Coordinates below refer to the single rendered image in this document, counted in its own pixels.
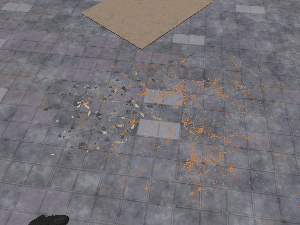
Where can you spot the left robot hand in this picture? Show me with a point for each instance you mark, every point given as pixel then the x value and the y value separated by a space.
pixel 50 220

